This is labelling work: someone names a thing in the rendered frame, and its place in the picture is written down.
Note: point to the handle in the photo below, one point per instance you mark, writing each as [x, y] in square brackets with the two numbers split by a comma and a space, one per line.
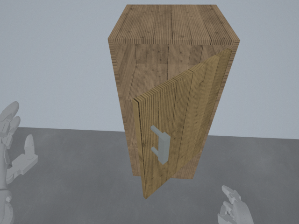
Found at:
[163, 145]

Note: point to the left robot hand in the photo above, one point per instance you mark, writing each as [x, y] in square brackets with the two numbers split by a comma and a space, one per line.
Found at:
[22, 163]

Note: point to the left robot forearm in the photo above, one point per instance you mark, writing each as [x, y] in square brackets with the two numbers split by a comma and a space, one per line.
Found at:
[7, 214]

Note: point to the cupboard door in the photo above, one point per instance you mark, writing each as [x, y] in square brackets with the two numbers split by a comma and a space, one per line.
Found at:
[182, 107]

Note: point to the right robot hand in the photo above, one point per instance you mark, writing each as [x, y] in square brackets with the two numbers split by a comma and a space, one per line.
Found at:
[239, 212]

